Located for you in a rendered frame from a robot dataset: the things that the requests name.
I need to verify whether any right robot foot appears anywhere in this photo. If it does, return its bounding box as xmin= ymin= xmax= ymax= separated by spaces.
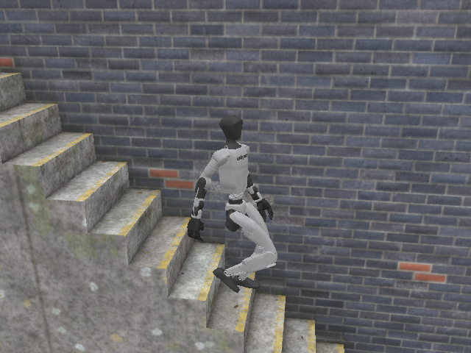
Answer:
xmin=213 ymin=268 xmax=240 ymax=293

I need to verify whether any right robot upper arm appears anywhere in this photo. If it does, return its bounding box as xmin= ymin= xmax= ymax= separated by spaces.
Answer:
xmin=199 ymin=149 xmax=230 ymax=188

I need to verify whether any left robot upper arm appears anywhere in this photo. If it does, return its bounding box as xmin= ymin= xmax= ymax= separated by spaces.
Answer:
xmin=239 ymin=144 xmax=249 ymax=175

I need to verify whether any robot left forearm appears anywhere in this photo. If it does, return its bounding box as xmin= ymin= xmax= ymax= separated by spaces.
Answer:
xmin=247 ymin=175 xmax=263 ymax=202

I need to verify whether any robot right hand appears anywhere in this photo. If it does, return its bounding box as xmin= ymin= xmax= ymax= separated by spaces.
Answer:
xmin=187 ymin=218 xmax=204 ymax=241

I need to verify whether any robot torso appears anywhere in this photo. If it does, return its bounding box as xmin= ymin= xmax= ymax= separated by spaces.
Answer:
xmin=219 ymin=142 xmax=248 ymax=217

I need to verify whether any robot right forearm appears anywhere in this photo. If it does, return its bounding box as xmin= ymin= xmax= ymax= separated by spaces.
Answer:
xmin=191 ymin=177 xmax=207 ymax=219

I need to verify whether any robot left hand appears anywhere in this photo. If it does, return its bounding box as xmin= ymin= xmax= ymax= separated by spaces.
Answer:
xmin=256 ymin=199 xmax=274 ymax=222

